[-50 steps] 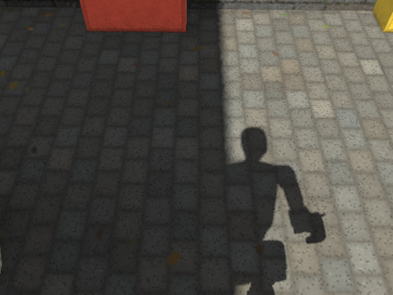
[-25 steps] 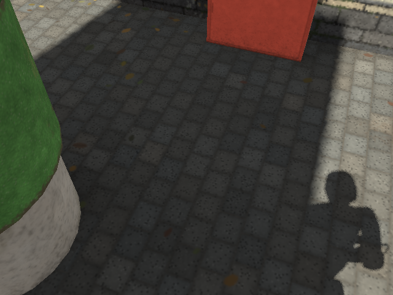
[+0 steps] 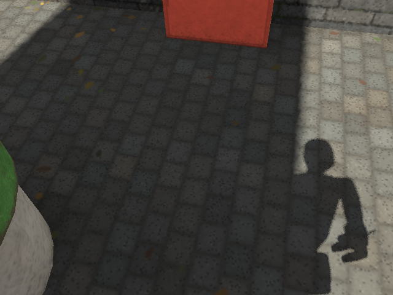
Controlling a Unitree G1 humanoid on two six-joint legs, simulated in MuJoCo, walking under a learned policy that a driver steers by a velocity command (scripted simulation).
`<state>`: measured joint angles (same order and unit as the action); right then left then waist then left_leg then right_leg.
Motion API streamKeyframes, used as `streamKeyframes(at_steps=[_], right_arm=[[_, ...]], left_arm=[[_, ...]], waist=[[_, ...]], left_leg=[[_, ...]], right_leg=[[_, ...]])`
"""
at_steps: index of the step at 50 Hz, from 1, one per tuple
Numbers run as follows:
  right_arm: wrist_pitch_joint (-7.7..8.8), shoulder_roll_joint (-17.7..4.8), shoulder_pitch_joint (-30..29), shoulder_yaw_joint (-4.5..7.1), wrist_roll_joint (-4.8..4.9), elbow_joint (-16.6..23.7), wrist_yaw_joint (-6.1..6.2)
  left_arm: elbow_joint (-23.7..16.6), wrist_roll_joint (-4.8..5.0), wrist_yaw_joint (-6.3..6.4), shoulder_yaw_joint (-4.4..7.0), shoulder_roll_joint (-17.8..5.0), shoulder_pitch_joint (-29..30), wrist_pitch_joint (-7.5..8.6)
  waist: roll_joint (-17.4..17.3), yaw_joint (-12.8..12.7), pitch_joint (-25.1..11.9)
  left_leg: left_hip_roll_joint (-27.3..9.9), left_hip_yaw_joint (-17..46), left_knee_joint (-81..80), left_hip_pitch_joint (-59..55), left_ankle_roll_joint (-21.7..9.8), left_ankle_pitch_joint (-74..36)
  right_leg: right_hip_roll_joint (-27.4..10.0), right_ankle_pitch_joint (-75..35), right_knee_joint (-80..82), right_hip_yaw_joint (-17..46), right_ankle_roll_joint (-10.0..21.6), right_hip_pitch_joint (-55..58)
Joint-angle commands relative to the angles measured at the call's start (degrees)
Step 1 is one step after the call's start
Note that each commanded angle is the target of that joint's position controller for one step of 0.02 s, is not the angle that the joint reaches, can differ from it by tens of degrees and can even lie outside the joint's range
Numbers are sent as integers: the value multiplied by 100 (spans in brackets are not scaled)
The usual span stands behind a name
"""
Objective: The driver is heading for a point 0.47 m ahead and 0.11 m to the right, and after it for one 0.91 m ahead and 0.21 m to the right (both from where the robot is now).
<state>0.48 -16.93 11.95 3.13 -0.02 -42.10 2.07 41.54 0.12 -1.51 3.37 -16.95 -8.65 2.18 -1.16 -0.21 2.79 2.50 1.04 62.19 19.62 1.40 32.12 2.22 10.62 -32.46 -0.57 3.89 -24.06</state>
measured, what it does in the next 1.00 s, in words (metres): steps on the spot, turning right: left foot, then right foot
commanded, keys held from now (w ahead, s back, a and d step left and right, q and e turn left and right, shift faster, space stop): e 0.86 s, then no key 0.04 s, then w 0.10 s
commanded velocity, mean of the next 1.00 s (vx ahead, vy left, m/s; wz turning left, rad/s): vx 0.02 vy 0.00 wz -0.53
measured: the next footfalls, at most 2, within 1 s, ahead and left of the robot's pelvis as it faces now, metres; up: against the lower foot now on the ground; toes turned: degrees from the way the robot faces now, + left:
left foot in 0.32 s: +0.11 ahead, +0.14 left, +0.00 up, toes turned -16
right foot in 0.74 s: +0.01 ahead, -0.10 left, +0.00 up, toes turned -28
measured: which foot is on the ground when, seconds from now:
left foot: up 0.00-0.30, down 0.32-0.74, up 0.76-1.00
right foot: down 0.00-0.32, up 0.34-0.72, down 0.74-1.00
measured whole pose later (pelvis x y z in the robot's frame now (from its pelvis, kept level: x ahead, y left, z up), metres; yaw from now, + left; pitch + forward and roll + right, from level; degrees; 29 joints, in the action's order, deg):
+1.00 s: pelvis +0.02 +0.00 +0.02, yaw -34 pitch +2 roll +2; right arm -0.4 -18.6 9.0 5.0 0.2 -40.1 1.2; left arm 35.1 0.5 1.1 3.2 -16.6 -10.8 -1.0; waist -1.9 -0.2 1.7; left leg -1.3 1.3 55.4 29.8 4.4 18.3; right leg 2.8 12.2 -25.0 4.5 3.6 -15.0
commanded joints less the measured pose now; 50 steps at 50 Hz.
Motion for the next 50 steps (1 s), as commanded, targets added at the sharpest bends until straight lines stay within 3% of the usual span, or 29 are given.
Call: streamKeyframes(at_steps=[1, 3, 5, 8, 12, 15, 16, 17, 18, 19, 21, 22, 24, 26, 29, 33, 35, 36, 37, 38, 39, 40, 41, 42, 43, 45, 47, 48, 50], right_arm=[[14, -692, -97, 190, -3, 533, 40], [-64, -527, 7, 170, -28, 540, 59], [-58, -387, 92, 129, -20, 520, 67], [-32, -375, -25, 113, -16, 540, 51], [56, -466, -111, 172, 35, 608, -40], [160, -495, 241, 247, 36, 515, -106], [158, -859, 408, 346, -49, 536, -74], [86, -1380, 210, 461, -213, 567, -49], [123, -1134, 12, 402, -367, 728, -68], [146, -807, -314, 300, -309, 842, -39], [148, -569, -641, 233, -95, 894, 4], [133, -549, -595, 208, -60, 883, 27], [71, -593, -343, 221, -99, 824, 68], [8, -712, -70, 277, -113, 747, 100], [-50, -947, -97, 374, -70, 725, 67], [-47, -1081, -217, 440, 51, 685, -45], [-32, -1084, -347, 452, 170, 649, -69], [-17, -962, -264, 425, 211, 578, -74], [7, -715, 48, 363, 116, 473, -97], [22, -250, -32, 178, -270, 786, -134], [41, -562, -641, 262, -174, 916, -73], [10, -766, -807, 323, -19, 911, -39], [-15, -786, -750, 346, 3, 853, -3], [-37, -794, -678, 364, -52, 759, 44], [-51, -798, -568, 379, -88, 738, 57], [-51, -684, -314, 350, -45, 602, 12], [-35, -574, -296, 290, 8, 560, -46], [-12, -520, -451, 255, 27, 602, -82], [64, -512, -708, 222, 59, 701, -155]], left_arm=[[-440, 97, 127, 208, -792, -142, -42], [-544, 21, 183, 229, -848, 93, -148], [-595, -9, 243, 292, -953, 37, -211], [-673, 43, 310, 358, -1062, 55, -268], [-771, 53, 307, 371, -1055, 111, -366], [-848, 134, 328, 338, -938, 210, -450], [-879, 110, 330, 268, -701, 61, -453], [-1068, 102, 309, 219, -459, 73, -399], [-1028, 16, 296, 356, -902, -40, -323], [-870, 70, 270, 463, -1146, -230, -333], [-623, 73, 300, 465, -973, -498, -451], [-643, 83, 289, 420, -817, -459, -489], [-823, 134, 253, 347, -636, -140, -501], [-1006, 139, 215, 283, -520, 174, -489], [-1149, 104, 125, 204, -397, 295, -490], [-1205, 126, 50, 257, -532, 170, -550], [-1149, 133, 13, 297, -521, -96, -576], [-1053, 120, 31, 347, -573, -352, -575], [-1017, 117, 93, 462, -896, -602, -559], [-1175, 62, 198, 608, -1675, -722, -513], [-1227, -151, 120, 532, -1502, -802, -362], [-1169, -167, 91, 459, -1325, -626, -252], [-1118, -61, 124, 422, -1172, -330, -208], [-1140, 44, 166, 364, -1010, -110, -224], [-1155, 86, 205, 329, -980, 74, -256], [-1158, 12, 267, 262, -868, 155, -284], [-1048, 40, 297, 236, -794, -103, -266], [-993, 61, 299, 232, -796, -244, -251], [-917, 27, 290, 227, -870, -332, -205]], waist=[[315, -93, -827], [597, 107, -657], [833, 88, -759], [876, 1, -911], [1010, -58, -893], [965, 180, -870], [414, 145, -942], [-1343, -105, -592], [-1402, -49, -611], [-916, -180, -565], [-591, -242, -444], [-599, -170, -403], [-687, 31, -415], [-803, 251, -532], [-891, 319, -671], [-1013, 257, -702], [-952, 40, -718], [-791, -76, -772], [-27, -90, -922], [1994, 84, -980], [1550, -431, -1321], [1056, -357, -1038], [883, -169, -794], [722, -76, -724], [780, 44, -701], [836, 134, -916], [831, 10, -1007], [906, -114, -903], [1144, -235, -579]], left_leg=[[-358, 481, 756, 1600, 73, -173], [-281, 297, -123, 971, 146, -579], [-165, 231, -787, 705, 253, -681], [-108, 294, -1553, 376, 309, -1071], [-16, 320, -2314, 124, 233, -1237], [-68, 211, -3839, -734, -15, -2025], [-965, 945, -4253, -1283, -333, -1958], [-2117, 2452, -4691, -1281, -1122, -2386], [-2673, 2974, -4772, -872, -1705, -2750], [-2418, 2434, -4657, -760, -1622, -2867], [-1768, 1398, -4437, -932, -1184, -2970], [-1693, 1108, -4385, -980, -1189, -3375], [-1600, 708, -4372, -1229, -1269, -3734], [-1747, 638, -4312, -1694, -1378, -3944], [-1915, 398, -4247, -1686, -1423, -4101], [-2067, 183, -4069, -1495, -1356, -4259], [-2037, -5, -3688, -1379, -1119, -4169], [-1884, -243, -3286, -1103, -847, -3833], [-1547, -713, -2368, -300, -372, -2948], [-737, -1040, -447, 1642, 257, 556], [-373, -22, 537, 2025, 332, 921], [-478, 200, 879, 2083, 277, 497], [-542, 257, 750, 2120, 229, -38], [-589, 304, 576, 2089, 244, -420], [-530, 283, 536, 1853, 293, -731], [-408, 179, 479, 1496, 370, -1122], [-433, 81, -267, 1439, 358, -1425], [-445, 64, -671, 1449, 323, -1529], [-446, 65, -1355, 1378, 241, -1543]], right_leg=[[-1681, -1614, 1360, 2255, 1215, 1731], [-1231, -1130, 1549, 1873, 1000, 980], [-1134, -1116, 1552, 1819, 1042, 893], [-1098, -529, 1506, 1988, 986, 775], [-1070, -59, 1374, 2485, 835, 777], [-754, 96, 932, 2543, 453, 541], [-424, 893, 233, 2201, 125, 18], [531, 2050, -1013, 948, -217, -1158], [259, 2467, -2494, 895, -445, -1208], [134, 2105, -3144, 972, -531, -1153], [47, 1421, -3707, 801, -755, -1315], [5, 1269, -3838, 719, -851, -1384], [-80, 1055, -3489, 426, -977, -1432], [-218, 1093, -2914, 326, -1053, -1472], [-382, 1299, -2036, 89, -990, -869], [-307, 1204, -987, -261, -747, -80], [-201, 569, 50, -413, -488, 492], [-64, -10, 730, -424, -304, 1093], [-397, -1274, 1061, 246, -57, 2107], [-2091, -3951, 842, 2536, 794, 3121], [-2568, -3742, 1038, 3072, 1747, 2589], [-2227, -3215, 1135, 2548, 1597, 2363], [-1870, -2737, 1142, 2150, 1264, 2157], [-1644, -2477, 1135, 1964, 1029, 2056], [-1497, -2588, 1148, 1822, 967, 1804], [-1375, -2698, 1161, 1605, 967, 1725], [-1231, -824, 1426, 1623, 940, 1845], [-1207, 428, 1625, 1778, 935, 1841], [-1310, 1502, 1919, 2121, 954, 1700]])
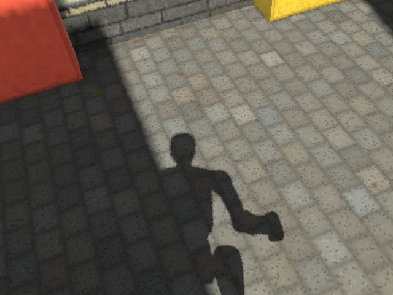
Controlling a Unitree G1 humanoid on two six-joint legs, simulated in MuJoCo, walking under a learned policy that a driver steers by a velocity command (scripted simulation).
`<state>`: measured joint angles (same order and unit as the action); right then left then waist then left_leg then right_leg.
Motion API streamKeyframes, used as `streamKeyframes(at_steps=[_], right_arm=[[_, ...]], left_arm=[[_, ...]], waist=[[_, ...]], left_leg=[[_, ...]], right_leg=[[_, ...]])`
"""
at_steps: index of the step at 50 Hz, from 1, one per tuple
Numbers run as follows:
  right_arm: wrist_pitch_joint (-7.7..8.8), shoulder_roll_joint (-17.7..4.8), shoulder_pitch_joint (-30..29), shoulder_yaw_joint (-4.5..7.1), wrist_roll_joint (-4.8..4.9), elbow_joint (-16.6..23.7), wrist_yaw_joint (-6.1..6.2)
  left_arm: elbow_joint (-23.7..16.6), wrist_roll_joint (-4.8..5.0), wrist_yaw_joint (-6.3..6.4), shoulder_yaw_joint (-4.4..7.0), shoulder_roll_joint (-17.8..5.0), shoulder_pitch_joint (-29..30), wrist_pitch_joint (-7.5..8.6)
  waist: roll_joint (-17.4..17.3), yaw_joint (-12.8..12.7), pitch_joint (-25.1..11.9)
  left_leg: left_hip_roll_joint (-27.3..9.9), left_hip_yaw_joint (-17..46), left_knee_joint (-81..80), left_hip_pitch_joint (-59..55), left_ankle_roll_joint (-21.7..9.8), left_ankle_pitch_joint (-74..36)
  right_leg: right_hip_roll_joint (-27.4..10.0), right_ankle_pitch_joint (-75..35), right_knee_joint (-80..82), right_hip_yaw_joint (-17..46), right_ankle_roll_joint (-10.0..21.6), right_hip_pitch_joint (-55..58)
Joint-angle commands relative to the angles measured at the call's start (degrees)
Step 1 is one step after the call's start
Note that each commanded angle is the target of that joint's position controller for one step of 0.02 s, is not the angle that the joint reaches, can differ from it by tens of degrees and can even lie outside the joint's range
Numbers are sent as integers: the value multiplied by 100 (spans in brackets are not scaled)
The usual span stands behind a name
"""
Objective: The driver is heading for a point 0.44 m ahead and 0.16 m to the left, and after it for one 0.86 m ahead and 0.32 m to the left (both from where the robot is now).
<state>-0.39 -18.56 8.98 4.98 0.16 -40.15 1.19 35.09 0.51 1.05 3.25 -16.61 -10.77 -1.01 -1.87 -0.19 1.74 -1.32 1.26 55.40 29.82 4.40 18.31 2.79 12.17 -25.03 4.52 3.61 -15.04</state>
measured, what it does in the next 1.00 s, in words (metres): walks ahead, turning left: left foot, then right foot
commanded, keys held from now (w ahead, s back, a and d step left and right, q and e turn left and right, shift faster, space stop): w+q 0.08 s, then q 0.86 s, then s+q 0.06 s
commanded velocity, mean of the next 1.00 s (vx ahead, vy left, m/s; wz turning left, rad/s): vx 0.08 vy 0.00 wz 0.38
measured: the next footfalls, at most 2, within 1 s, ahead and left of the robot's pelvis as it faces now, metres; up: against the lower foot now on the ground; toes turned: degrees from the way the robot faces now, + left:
left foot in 0.22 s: +0.10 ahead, +0.14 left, +0.00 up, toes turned +3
right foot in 0.68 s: +0.20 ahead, -0.07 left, +0.00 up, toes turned +22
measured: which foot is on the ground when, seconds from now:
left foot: up 0.00-0.20, down 0.22-0.68, up 0.70-1.00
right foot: down 0.00-0.24, up 0.26-0.66, down 0.68-1.00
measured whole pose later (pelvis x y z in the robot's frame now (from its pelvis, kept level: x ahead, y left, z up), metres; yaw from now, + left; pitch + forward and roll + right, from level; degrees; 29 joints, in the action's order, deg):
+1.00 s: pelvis +0.10 +0.03 +0.00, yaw +28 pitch +1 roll +0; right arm -3.9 -18.3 9.8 4.1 1.2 -34.8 0.0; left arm 39.3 -0.3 1.6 3.6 -15.9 -8.2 -0.9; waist -1.0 -0.9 5.0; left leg -2.2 0.9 49.8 25.0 5.6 23.7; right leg -2.7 12.7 -25.0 -5.2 0.3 -12.9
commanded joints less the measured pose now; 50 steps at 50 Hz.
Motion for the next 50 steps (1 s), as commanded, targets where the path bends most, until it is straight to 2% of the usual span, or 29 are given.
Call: streamKeyframes(at_steps=[1, 4, 6, 7, 9, 10, 11, 12, 13, 14, 15, 16, 17, 18, 20, 24, 30, 32, 33, 34, 35, 36, 37, 38, 39, 41, 44, 47, 50], right_arm=[[202, -354, -418, 23, 54, 497, -109], [339, -373, -453, -9, 96, 479, -193], [381, -301, -486, -57, 94, 496, -218], [396, -273, -439, -77, 88, 498, -228], [411, -224, -134, -99, 48, 440, -245], [395, -261, 49, -85, 20, 395, -242], [369, -415, 183, -46, 7, 419, -218], [346, -797, 323, 25, -5, 503, -173], [289, -1263, 399, 140, 19, 520, -166], [282, -982, 851, 99, 18, 485, -180], [310, -873, 914, 48, 9, 444, -185], [319, -881, 749, 61, 13, 488, -171], [300, -903, 547, 72, 52, 547, -149], [260, -873, 362, 58, 55, 609, -98], [140, -868, 177, 64, 35, 660, -32], [-16, -928, 196, 119, 90, 684, 58], [-150, -976, 36, 163, 111, 771, 43], [-182, -904, -179, 143, 176, 838, 65], [-176, -772, -138, 104, 171, 855, 82], [-159, -456, 161, 10, 50, 860, 67], [-117, -495, 324, 33, 77, 992, 64], [-85, -966, 537, 173, 14, 850, 69], [-110, -1159, 498, 268, 87, 730, 52], [-179, -1070, 539, 280, 105, 613, 69], [-232, -966, 484, 263, 94, 617, 76], [-266, -675, 318, 173, 136, 716, 29], [-249, -499, -65, 87, 138, 934, -20], [-246, -392, -162, 13, 90, 1038, -100], [-272, -487, -1, 52, 101, 1045, -157]], left_arm=[[-224, -38, 25, 225, -903, -131, 144], [-91, -44, -45, 236, -1026, -276, 248], [-1, -81, -86, 205, -983, -310, 278], [36, -86, -101, 192, -962, -300, 278], [62, -47, -113, 168, -930, -103, 252], [60, -30, -100, 143, -859, -38, 238], [52, -54, -71, 106, -748, -20, 234], [-26, -163, -40, 46, -527, -34, 250], [-189, -255, 15, 24, -421, -149, 288], [-268, -202, 53, 75, -685, 194, 281], [-268, -86, 45, 152, -860, 207, 257], [-196, -51, 46, 161, -793, 186, 214], [-191, -71, 45, 173, -786, 199, 175], [-179, -94, 58, 178, -746, 252, 150], [-102, -83, 62, 134, -546, 178, 136], [-64, -57, 64, 103, -436, 356, 125], [-102, 10, -34, 173, -592, 516, 239], [-14, 9, -68, 226, -615, 247, 310], [25, -32, -51, 285, -760, 116, 333], [-53, -131, -2, 365, -1140, 4, 314], [20, -298, -30, 409, -1385, 75, 265], [-70, -256, -31, 347, -1081, 121, 287], [-115, -213, -4, 251, -775, 335, 298], [-144, -165, 14, 219, -672, 545, 284], [-140, -97, 39, 205, -640, 624, 271], [-81, -120, 99, 199, -675, 524, 214], [6, -150, 154, 253, -786, 262, 129], [23, -107, 111, 334, -997, 339, 79], [65, -29, 47, 369, -1076, 437, 64]], waist=[[1222, -252, -399], [1078, -388, -184], [936, -409, 24], [878, -371, 33], [777, -97, -140], [707, 28, -275], [595, 99, -395], [-137, 31, -567], [-1266, -137, -678], [-1332, 338, -691], [-942, 310, -562], [-619, 227, -516], [-409, 160, -418], [-336, 92, -481], [-437, -13, -599], [-510, 57, -742], [-742, 104, -698], [-753, -109, -681], [-613, -126, -724], [403, 24, -986], [1786, 230, -642], [1377, 149, -668], [998, 183, -544], [796, 244, -444], [810, 191, -367], [949, 84, -321], [1098, -159, -476], [1118, -198, -596], [1225, -115, -629]], left_leg=[[-95, 26, -979, 280, -109, -162], [-134, -101, -1532, -15, -301, -96], [-94, -145, -1793, -218, -428, 21], [-63, -178, -1933, -387, -485, -6], [81, -337, -2471, -1114, -594, -481], [170, -369, -2768, -1528, -644, -745], [38, -104, -2907, -1880, -723, -1152], [-674, 841, -3074, -2273, -954, -2561], [-1424, 2084, -3216, -2781, -1814, -3029], [-1863, 3000, -3637, -3058, -2406, -2855], [-1826, 2925, -3647, -3135, -2374, -2729], [-1606, 2607, -3553, -3096, -2181, -2783], [-1459, 2328, -3518, -2951, -2028, -3022], [-1313, 2088, -3504, -2789, -1907, -3325], [-972, 1706, -3489, -2478, -1812, -3716], [-797, 1710, -3352, -2277, -1758, -3487], [-741, 2447, -3105, -2136, -1638, -2982], [-529, 2586, -2866, -2031, -1390, -2527], [-315, 2504, -2638, -1698, -1144, -1830], [162, 1899, -1590, -1052, -806, -138], [973, 934, -569, 180, -470, 2072], [518, 891, 683, 316, -209, 2078], [393, 835, 1139, 341, -119, 1645], [314, 745, 1299, 336, -13, 1296], [275, 682, 1444, 452, 70, 984], [234, 370, 1282, 398, 178, 652], [53, 176, 539, 448, 241, 588], [-108, -47, -313, -111, 161, 576], [-76, -247, -1018, -624, 51, 455]], right_leg=[[-1436, 1414, 1239, 1634, 972, 813], [-1569, 1526, 1284, 1597, 968, 687], [-1567, 1130, 1205, 1467, 979, 575], [-1562, 795, 1111, 1378, 968, 549], [-1472, -107, 725, 1067, 829, 360], [-1352, -391, 472, 911, 681, 280], [-1177, -447, 101, 717, 440, 184], [-700, -199, -882, 157, 37, -115], [56, 1115, -1908, -558, -466, -1101], [72, 2632, -2959, -288, -670, -1873], [-57, 2677, -3628, -76, -690, -2245], [-170, 2363, -3926, -5, -707, -2375], [-259, 2021, -3836, 31, -733, -2442], [-334, 1675, -3679, 75, -766, -2248], [-209, 1244, -3258, -81, -880, -1785], [-57, 821, -2270, -71, -974, -1297], [80, 644, -1053, 44, -825, -668], [49, -139, 117, -27, -671, -72], [-289, -788, 515, 127, -518, 518], [-1486, -1642, 565, 1156, -62, 1278], [-2441, -2657, 667, 2522, 948, 1273], [-2729, -2520, 677, 2603, 1351, 1105], [-2371, -2263, 605, 1964, 1176, 929], [-1975, -1913, 566, 1398, 915, 828], [-1834, -1900, 563, 1116, 839, 822], [-1595, -2176, 639, 553, 856, 774], [-1757, -2328, 636, 351, 1005, 1268], [-1894, -2353, 619, 81, 1018, 1171], [-1996, -3282, 321, -132, 968, 1114]])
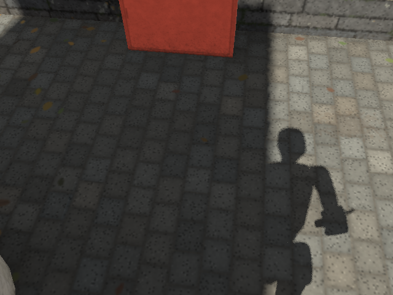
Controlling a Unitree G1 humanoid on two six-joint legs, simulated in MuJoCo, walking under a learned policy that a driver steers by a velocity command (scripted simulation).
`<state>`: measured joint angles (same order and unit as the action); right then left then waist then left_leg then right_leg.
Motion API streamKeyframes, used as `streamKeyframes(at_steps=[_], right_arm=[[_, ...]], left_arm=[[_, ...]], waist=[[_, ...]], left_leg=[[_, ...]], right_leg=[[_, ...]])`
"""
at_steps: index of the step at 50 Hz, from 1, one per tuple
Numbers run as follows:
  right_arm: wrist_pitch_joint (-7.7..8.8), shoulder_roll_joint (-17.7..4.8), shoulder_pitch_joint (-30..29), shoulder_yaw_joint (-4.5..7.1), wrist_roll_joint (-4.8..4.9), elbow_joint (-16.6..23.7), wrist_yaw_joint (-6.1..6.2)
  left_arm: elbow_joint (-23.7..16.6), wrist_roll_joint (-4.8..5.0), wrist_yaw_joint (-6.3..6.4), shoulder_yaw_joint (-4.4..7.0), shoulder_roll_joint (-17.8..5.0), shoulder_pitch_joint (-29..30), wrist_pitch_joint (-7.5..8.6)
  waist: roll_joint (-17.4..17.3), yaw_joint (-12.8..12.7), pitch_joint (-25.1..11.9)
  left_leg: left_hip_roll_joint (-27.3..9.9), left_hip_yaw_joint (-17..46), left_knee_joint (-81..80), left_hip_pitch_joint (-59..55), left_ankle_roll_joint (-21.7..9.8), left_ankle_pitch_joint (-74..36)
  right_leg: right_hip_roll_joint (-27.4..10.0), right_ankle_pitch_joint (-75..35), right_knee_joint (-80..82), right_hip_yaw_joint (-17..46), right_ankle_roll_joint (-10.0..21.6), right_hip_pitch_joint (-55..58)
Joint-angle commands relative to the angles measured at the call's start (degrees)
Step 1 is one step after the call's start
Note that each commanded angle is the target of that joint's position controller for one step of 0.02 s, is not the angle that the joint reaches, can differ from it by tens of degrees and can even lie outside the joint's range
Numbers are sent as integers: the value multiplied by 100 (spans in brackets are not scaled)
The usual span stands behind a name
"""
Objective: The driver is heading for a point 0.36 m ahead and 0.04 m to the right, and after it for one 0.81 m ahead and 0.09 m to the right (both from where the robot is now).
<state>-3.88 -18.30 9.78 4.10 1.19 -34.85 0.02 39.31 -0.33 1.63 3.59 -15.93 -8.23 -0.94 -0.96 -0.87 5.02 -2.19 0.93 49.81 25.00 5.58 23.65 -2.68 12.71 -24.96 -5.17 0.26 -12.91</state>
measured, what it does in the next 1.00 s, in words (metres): steps on the spot: left foot, then right foot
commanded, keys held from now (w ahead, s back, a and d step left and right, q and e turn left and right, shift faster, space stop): s+q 0.14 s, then s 0.14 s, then s+e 0.06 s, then e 0.22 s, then w+e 0.44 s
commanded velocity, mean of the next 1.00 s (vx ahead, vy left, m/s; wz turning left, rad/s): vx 0.03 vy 0.00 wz -0.08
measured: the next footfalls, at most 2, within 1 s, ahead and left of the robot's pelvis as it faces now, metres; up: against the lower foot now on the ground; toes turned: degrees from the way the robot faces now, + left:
left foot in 0.08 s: +0.04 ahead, +0.14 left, +0.00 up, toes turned +5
right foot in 0.62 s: -0.09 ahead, -0.11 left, +0.00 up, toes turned +3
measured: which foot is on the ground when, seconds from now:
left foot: up 0.00-0.06, down 0.08-0.62, up 0.64-1.00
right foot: down 0.00-0.10, up 0.12-0.60, down 0.62-1.00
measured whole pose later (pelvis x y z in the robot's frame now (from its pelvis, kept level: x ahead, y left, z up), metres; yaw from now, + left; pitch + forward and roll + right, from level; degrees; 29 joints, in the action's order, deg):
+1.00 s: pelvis -0.01 -0.01 +0.01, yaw -10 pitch +2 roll +3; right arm 4.8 -18.9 4.3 5.5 1.4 -43.9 -1.0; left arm 44.9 1.6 2.1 2.4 -16.1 -26.1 2.0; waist -1.2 -4.0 -0.8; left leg 0.2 4.0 31.6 27.6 4.8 5.2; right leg 0.2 17.4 -16.6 12.5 2.5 -0.7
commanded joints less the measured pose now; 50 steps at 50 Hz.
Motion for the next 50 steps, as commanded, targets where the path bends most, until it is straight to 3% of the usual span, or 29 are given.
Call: streamKeyframes(at_steps=[1, 3, 4, 5, 6, 7, 8, 9, 10, 11, 13, 15, 17, 20, 22, 27, 29, 30, 31, 32, 33, 34, 35, 37, 39, 41, 47, 50], right_arm=[[61, -535, 5, 160, 7, 508, -62], [49, -519, 363, 205, 13, 396, -108], [71, -651, 452, 259, -12, 371, -82], [104, -1224, 504, 414, -18, 467, -1], [160, -1761, 526, 485, -246, 594, 3], [261, -1426, 602, 397, -374, 571, -57], [323, -1257, 295, 316, -348, 501, -65], [330, -1072, -84, 281, -236, 487, -28], [314, -896, -296, 204, -118, 478, 7], [292, -834, -359, 146, -91, 442, 40], [269, -667, -319, 63, -193, 369, 95], [274, -563, -265, -16, -220, 248, 170], [265, -515, -214, -60, -241, 120, 234], [245, -472, -266, -85, -244, -83, 307], [234, -513, -481, -59, -239, -161, 334], [186, -809, -482, 100, -106, -395, 357], [163, -853, -578, 150, 3, -454, 373], [167, -754, -588, 157, 24, -497, 360], [180, -447, -581, 118, -66, -509, 319], [256, -74, -915, 47, -192, -212, 259], [426, -397, -1701, 158, 28, 73, 219], [535, -620, -1495, 238, 151, -17, 194], [576, -691, -1154, 290, 67, -238, 181], [624, -617, -965, 316, -135, -436, 124], [702, -426, -989, 280, -112, -468, 52], [785, -334, -1083, 251, -84, -461, 24], [982, -271, -1641, 142, 15, -286, -100], [1072, -407, -1592, 140, 71, -250, -148]], left_arm=[[-331, 107, -23, 341, -1151, 181, 60], [-292, 237, -18, 330, -1096, 278, 69], [-163, 265, -27, 297, -933, -10, 107], [-167, 60, -43, 253, -724, -277, 128], [-394, -144, -7, 160, -566, 3, 101], [-355, -89, 46, 248, -822, 310, 25], [-248, 62, 74, 274, -864, 225, -57], [-74, 87, 135, 294, -825, 29, -125], [1, 44, 185, 320, -874, -69, -181], [43, 28, 194, 327, -859, -150, -200], [95, 106, 215, 296, -774, -239, -214], [97, 167, 266, 269, -746, -230, -245], [141, 204, 298, 245, -727, -260, -267], [192, 236, 270, 248, -793, -432, -246], [210, 215, 202, 227, -792, -570, -233], [313, 189, -50, 139, -690, -913, -191], [524, 167, -115, 128, -596, -1435, -201], [639, 122, -138, 107, -519, -1666, -209], [688, 62, -108, 114, -606, -2043, -183], [453, 133, -67, 254, -1388, -1935, -122], [315, -184, -82, 288, -1644, -1655, 62], [247, -207, -6, 235, -1473, -1126, 224], [238, -99, 46, 184, -1281, -892, 308], [280, 65, 73, 88, -993, -1082, 350], [356, 111, 75, 37, -807, -1504, 391], [406, 106, 80, 41, -802, -1804, 420], [349, 187, 88, 172, -1141, -1992, 355], [283, 227, 56, 200, -1197, -1880, 306]], waist=[[1140, -7, -983], [1026, 230, -1026], [715, 236, -999], [-571, 78, -1005], [-1930, 192, -1096], [-1098, 539, -1491], [-801, 333, -1242], [-559, 146, -1042], [-562, 77, -966], [-644, 6, -1045], [-740, 61, -1184], [-723, 147, -1152], [-760, 250, -1095], [-827, 277, -1008], [-1001, 207, -885], [-875, 238, -728], [-638, -19, -707], [-384, -129, -555], [513, -276, -462], [1713, -230, -160], [1334, -446, 377], [1245, -81, 705], [1210, 76, 651], [1020, 28, 295], [861, -70, 92], [880, -170, 36], [1070, -474, 206], [1122, -431, 167]], left_leg=[[22, -245, -761, -266, -133, -201], [158, -428, -1952, -889, -385, -1143], [221, -264, -2628, -1409, -574, -2178], [-687, 1053, -2775, -2333, -964, -4865], [-2137, 2792, -2696, -2446, -2278, -6658], [-2119, 2581, -2757, -2178, -2659, -6127], [-1749, 1959, -2760, -1876, -2336, -5465], [-1345, 1607, -2751, -1737, -1976, -4778], [-1200, 1456, -2697, -1692, -1812, -4754], [-1089, 1318, -2661, -1550, -1781, -4985], [-1046, 1192, -2688, -1667, -1835, -5011], [-1084, 1231, -2733, -1887, -1875, -4647], [-1166, 1300, -2795, -2022, -1936, -4160], [-1214, 1411, -3066, -1974, -1971, -2185], [-1177, 1437, -3261, -1778, -1885, -1049], [-1258, 1433, -3349, -1329, -1785, -505], [-1110, 1117, -3231, -867, -1520, 88], [-833, 740, -2854, -389, -1243, 633], [-333, 71, -1472, 587, -760, 1067], [562, -524, 110, 1871, -343, 1258], [364, 376, 561, 2210, -488, 760], [154, 540, 699, 2246, -573, -69], [67, 512, 717, 2156, -526, -627], [82, 379, 690, 1975, -386, -1258], [158, 264, 407, 1880, -306, -1697], [189, 239, -51, 1862, -232, -1974], [325, 151, -1707, 1015, -17, -1938], [363, 200, -2225, 316, -90, -1682]], right_leg=[[-1486, -3495, 165, 802, 1246, 964], [-1374, -3403, -346, 544, 946, 821], [-1117, -2701, -775, 263, 559, 470], [-573, -556, -1937, -219, -34, -757], [268, 2668, -3401, -8, -445, -2103], [240, 2909, -4492, 806, -454, -2055], [179, 2468, -4830, 912, -384, -2044], [182, 2018, -4781, 940, -387, -2065], [205, 1718, -4828, 938, -457, -2067], [309, 1512, -5072, 875, -527, -1831], [465, 1293, -5372, 819, -608, -1734], [514, 1204, -5210, 871, -646, -1814], [588, 1253, -4903, 1028, -640, -1774], [639, 1269, -4144, 1224, -604, -1497], [487, 1368, -3394, 1027, -567, -1159], [221, 1544, -1797, 414, -295, -242], [336, 816, -652, 87, 29, 426], [446, 755, -244, 73, 254, 714], [-142, 1348, 367, 1198, 633, 1148], [-1672, 2500, 1139, 3781, 1472, 778], [-1957, 4148, 2177, 4932, 1931, -99], [-1785, 3941, 2315, 4538, 1567, -75], [-1523, 3234, 2138, 3966, 1250, 191], [-1122, 2420, 1966, 3229, 1009, 675], [-959, 1799, 1915, 2880, 979, 1018], [-884, 1312, 1861, 2688, 987, 1232], [-774, 1049, 1639, 2660, 1104, 759], [-768, 930, 1378, 2922, 1083, 572]])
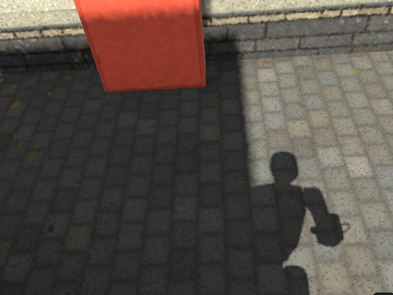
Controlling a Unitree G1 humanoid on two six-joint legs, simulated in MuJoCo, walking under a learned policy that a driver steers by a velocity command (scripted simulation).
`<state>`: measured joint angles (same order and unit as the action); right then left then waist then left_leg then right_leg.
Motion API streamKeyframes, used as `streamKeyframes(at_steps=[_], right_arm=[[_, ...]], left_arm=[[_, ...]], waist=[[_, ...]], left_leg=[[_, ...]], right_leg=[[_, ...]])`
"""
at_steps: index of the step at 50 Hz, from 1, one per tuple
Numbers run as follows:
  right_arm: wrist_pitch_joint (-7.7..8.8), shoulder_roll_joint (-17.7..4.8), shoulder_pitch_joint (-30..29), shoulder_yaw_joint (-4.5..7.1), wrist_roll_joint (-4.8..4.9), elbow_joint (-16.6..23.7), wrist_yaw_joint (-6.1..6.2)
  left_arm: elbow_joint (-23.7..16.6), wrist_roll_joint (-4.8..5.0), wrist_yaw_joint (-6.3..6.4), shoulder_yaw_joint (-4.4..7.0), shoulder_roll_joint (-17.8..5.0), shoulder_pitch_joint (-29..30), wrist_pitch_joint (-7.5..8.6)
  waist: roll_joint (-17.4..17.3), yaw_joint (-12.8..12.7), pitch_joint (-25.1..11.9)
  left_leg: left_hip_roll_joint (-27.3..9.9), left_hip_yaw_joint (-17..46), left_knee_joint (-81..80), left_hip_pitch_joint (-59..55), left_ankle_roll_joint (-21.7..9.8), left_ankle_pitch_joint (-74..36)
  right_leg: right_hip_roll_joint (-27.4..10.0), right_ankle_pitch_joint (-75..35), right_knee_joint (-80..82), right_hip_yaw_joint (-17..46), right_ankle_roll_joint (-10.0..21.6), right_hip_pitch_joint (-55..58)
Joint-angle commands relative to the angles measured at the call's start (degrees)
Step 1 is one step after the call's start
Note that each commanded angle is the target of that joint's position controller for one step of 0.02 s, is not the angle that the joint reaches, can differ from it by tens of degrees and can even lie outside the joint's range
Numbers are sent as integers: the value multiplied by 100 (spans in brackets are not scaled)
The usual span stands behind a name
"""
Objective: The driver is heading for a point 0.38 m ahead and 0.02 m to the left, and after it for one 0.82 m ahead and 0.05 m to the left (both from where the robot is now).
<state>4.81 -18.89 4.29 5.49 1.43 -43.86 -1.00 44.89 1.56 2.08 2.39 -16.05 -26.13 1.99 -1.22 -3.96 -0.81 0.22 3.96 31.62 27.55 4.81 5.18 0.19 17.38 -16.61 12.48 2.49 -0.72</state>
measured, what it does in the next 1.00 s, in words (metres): walks ahead: left foot, then right foot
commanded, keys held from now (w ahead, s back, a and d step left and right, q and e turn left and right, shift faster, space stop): w+e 0.12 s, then w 0.46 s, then w+q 0.42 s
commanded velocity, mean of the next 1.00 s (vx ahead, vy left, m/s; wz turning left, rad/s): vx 0.48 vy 0.00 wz -0.06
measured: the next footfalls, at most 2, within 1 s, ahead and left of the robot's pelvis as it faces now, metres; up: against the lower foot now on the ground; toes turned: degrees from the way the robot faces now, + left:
left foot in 0.10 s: +0.16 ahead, +0.15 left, +0.00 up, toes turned -7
right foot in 0.54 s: +0.44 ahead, -0.16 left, +0.00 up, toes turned -12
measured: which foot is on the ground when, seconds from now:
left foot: up 0.00-0.08, down 0.10-0.56, up 0.58-1.00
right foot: down 0.00-0.10, up 0.12-0.52, down 0.54-1.00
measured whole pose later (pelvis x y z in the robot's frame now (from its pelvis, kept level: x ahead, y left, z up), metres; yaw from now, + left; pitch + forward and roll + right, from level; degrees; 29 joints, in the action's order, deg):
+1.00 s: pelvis +0.53 -0.08 -0.02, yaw +0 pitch +1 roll -2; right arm 2.7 -15.4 6.4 1.8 1.0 -42.4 -3.2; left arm 46.2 0.1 0.1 3.4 -16.3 -18.7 4.6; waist -2.2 -4.1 2.2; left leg -4.1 0.1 36.1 36.4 -1.6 -2.2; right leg 3.1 18.4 -11.2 -11.9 1.8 6.0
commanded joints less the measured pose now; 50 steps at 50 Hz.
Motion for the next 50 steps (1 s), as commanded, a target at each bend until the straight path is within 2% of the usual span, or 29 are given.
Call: streamKeyframes(at_steps=[1, 3, 4, 5, 6, 7, 8, 9, 11, 13, 15, 18, 21, 23, 25, 26, 27, 28, 29, 30, 31, 32, 33, 35, 37, 40, 45, 48, 50], right_arm=[[232, -438, -937, 19, 65, 648, -54], [295, -652, -343, 96, 83, 529, -34], [321, -850, 256, 182, 54, 389, 19], [328, -1131, 1232, 258, -19, 250, 70], [251, -1717, 1926, 378, -165, 78, 55], [256, -1211, 1731, 253, -145, 29, -14], [239, -722, 1444, 119, -126, 86, -9], [210, -514, 1233, 53, -140, 97, -3], [165, -282, 1097, -44, -200, 14, 22], [186, -291, 1141, -51, -162, -74, 35], [197, -431, 1161, -29, -84, -152, 41], [157, -625, 1117, -13, -28, -176, 57], [123, -807, 1447, 2, 41, -301, 56], [55, -875, 1597, 11, 75, -394, 62], [-30, -967, 1621, 17, 61, -421, 83], [-71, -923, 1627, -16, 37, -416, 100], [-70, -768, 1659, -101, -45, -360, 124], [-9, -34, 2287, -326, -157, -145, 92], [116, -202, 2320, -333, -91, -245, 51], [148, -683, 1837, -183, 117, -119, 18], [159, -662, 1428, -199, 161, -18, 18], [134, -566, 1285, -203, 83, -22, 41], [58, -532, 1355, -173, 34, -71, 50], [-113, -293, 1610, -206, 43, -197, 51], [-217, -210, 1445, -204, 29, -140, 80], [-199, -174, 982, -193, -12, 19, 68], [-120, 27, 57, -299, -48, 349, -120], [-111, 13, -382, -317, -38, 643, -229], [-110, -40, -482, -294, -27, 821, -307]], left_arm=[[-304, 42, -4, 325, -1183, -25, -1], [-393, 36, -26, 307, -1083, 201, -40], [-452, -10, -37, 253, -910, 265, -38], [-576, -131, -70, 138, -554, 345, -26], [-929, -21, -50, 2, -48, 54, 52], [-816, 129, -16, 108, -586, -112, 107], [-749, 141, -33, 200, -941, 307, 119], [-704, 84, -46, 196, -899, 546, 117], [-799, 4, -126, 185, -716, 918, 150], [-869, 18, -204, 113, -464, 1017, 147], [-1035, -60, -256, 36, -330, 1322, 152], [-1229, -106, -365, -74, -201, 1860, 249], [-1398, -55, -439, -58, -299, 2340, 289], [-1487, -48, -456, 2, -447, 2461, 282], [-1409, -80, -440, 137, -673, 2012, 262], [-1183, -90, -406, 267, -862, 1260, 229], [-975, -84, -336, 388, -1095, 400, 171], [-921, -212, -273, 503, -1767, -118, 133], [-958, -150, -304, 406, -1477, -175, 150], [-959, -140, -332, 290, -1112, 267, 190], [-968, -130, -341, 242, -943, 622, 218], [-943, -164, -360, 202, -797, 932, 249], [-944, -211, -376, 167, -640, 1149, 301], [-847, -227, -384, 185, -580, 1297, 426], [-704, -234, -363, 215, -609, 1313, 519], [-525, -265, -287, 243, -655, 1196, 537], [-298, -199, -192, 296, -875, 940, 468], [-118, -127, -171, 340, -962, 658, 319], [-78, -95, -139, 368, -1041, 642, 195]], waist=[[1232, -51, 694], [1361, 323, 471], [1274, 615, 60], [666, 1035, -860], [-1451, 873, -1631], [-1416, 770, -1195], [-908, 816, -446], [-527, 765, -90], [-480, 650, 271], [-561, 560, 339], [-444, 522, 467], [-371, 614, 529], [-371, 719, 523], [-357, 632, 518], [-394, 257, 138], [-337, -153, -317], [-213, -557, -834], [1318, -262, -1741], [1597, -285, -2371], [1098, -238, -1348], [794, -116, -672], [509, 81, -314], [593, 273, -150], [646, 466, -106], [545, 511, 144], [412, 409, 358], [234, 38, 637], [189, -107, 744], [279, -42, 663]], left_leg=[[127, -72, -499, -206, -73, 254], [124, -119, -883, -1010, -301, 309], [9, -79, -1049, -1983, -500, 237], [-825, 664, -926, -3530, -829, 597], [-2245, 3241, -1363, -5142, -1670, 1948], [-2447, 3947, -1773, -4719, -1808, 2651], [-2168, 3021, -1774, -4083, -1651, 2383], [-1843, 2213, -1810, -3566, -1534, 1687], [-1464, 1383, -2019, -2887, -1487, 658], [-1378, 984, -2206, -2627, -1600, 66], [-1428, 722, -2367, -2452, -1746, -457], [-1226, 162, -2465, -2148, -1645, -817], [-1307, 1, -2503, -2186, -1491, -963], [-1469, -60, -2304, -2588, -1375, -1388], [-1430, -278, -1488, -2836, -1208, -2925], [-1235, -480, -537, -2625, -1081, -3545], [-1003, -621, 765, -1772, -884, -2832], [-149, -740, 3227, 205, -518, 381], [185, 168, 4176, 844, -530, 2759], [-181, 260, 4526, 1428, -606, 2494], [-456, 102, 4289, 1436, -661, 1971], [-668, 49, 3947, 1249, -649, 1566], [-838, 102, 3694, 913, -631, 1263], [-862, 133, 3575, 475, -542, 939], [-825, 245, 3292, 685, -455, 604], [-702, 376, 2382, 1107, -395, -324], [-571, -169, 823, 974, -481, -1305], [-507, -357, 416, 1365, -641, -872], [-360, -592, 274, 1333, -795, -319]], right_leg=[[-1084, 269, 453, 1298, 845, -656], [-1038, -512, 15, 1412, 714, -708], [-750, -1075, -649, 1211, 529, -948], [-341, -822, -2261, 710, 312, -1595], [556, 1356, -4178, -105, -90, -3556], [125, 1527, -5123, -48, -137, -4224], [-137, 1010, -5362, -93, -102, -4425], [-318, 572, -5312, -260, -110, -4289], [-493, 116, -4987, -351, -98, -4097], [-523, 11, -4651, -543, -126, -4032], [-573, -108, -4044, -731, -224, -4143], [-579, -1035, -2803, -1084, -251, -3707], [-389, -1646, -2007, -1256, -154, -3117], [-298, -1538, -1703, -1252, 8, -2997], [-36, -1376, -1498, -1446, 225, -2152], [142, -1409, -1409, -1585, 379, -1089], [-190, -1379, -1562, -1239, 548, 312], [-1827, -372, -1241, 1407, 1339, 2246], [-2320, 228, -173, 3363, 1690, 2337], [-2167, 443, -85, 2518, 1397, 1664], [-1927, -42, -8, 1585, 1227, 812], [-1685, -541, 133, 972, 1107, 109], [-1484, -955, 331, 494, 1023, -383], [-1396, -1313, 703, -40, 1059, -867], [-1374, -1625, 943, -533, 1050, -1017], [-1271, -1984, 1051, -1134, 930, -767], [-1299, -2136, 1145, -1830, 738, -370], [-1512, -2607, 833, -1976, 698, 449], [-1604, -3616, 408, -2095, 614, 852]])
